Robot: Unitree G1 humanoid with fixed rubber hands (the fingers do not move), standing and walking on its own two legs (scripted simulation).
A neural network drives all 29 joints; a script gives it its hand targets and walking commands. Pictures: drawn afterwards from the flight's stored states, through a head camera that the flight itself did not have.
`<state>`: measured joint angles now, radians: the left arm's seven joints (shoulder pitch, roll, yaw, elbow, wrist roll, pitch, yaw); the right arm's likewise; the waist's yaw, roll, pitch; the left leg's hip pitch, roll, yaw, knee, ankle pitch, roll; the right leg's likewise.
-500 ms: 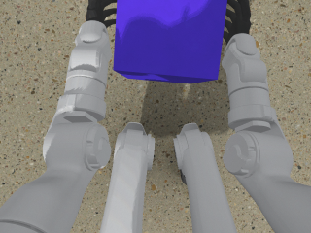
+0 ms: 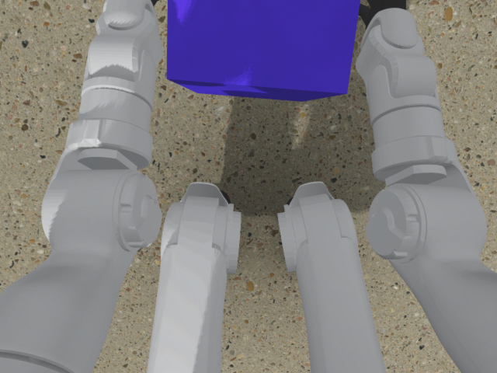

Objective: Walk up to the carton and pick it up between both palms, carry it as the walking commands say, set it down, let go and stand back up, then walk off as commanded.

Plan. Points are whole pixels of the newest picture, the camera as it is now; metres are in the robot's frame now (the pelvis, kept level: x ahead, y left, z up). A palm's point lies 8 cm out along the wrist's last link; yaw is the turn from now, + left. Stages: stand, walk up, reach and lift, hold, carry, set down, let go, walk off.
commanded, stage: set down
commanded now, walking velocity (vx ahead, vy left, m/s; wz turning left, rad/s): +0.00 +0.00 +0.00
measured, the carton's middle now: (258, 17) +0.54 +0.02 -0.23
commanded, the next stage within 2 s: none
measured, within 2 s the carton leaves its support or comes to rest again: neither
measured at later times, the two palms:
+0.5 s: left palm (137, 2) +0.54 +0.17 -0.17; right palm (375, 15) +0.53 -0.13 -0.17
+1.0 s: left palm (143, 6) +0.54 +0.16 -0.19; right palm (371, 21) +0.53 -0.13 -0.19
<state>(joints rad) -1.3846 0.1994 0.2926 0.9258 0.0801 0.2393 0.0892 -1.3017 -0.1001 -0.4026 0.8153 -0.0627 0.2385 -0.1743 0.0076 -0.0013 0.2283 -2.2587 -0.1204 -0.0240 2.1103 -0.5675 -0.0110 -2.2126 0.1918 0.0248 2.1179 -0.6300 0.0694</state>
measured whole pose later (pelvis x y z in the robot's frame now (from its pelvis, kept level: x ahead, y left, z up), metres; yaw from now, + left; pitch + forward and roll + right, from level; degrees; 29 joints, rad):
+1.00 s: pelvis +0.00 +0.00 -0.03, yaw +0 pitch +34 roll -2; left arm -1.44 0.27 0.23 1.05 0.00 0.18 0.08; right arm -1.36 -0.15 -0.33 0.93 -0.01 0.18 -0.16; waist 0.00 -0.02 0.37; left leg -2.22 -0.08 0.00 2.23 -0.60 0.01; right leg -2.18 0.15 -0.01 2.24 -0.66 0.04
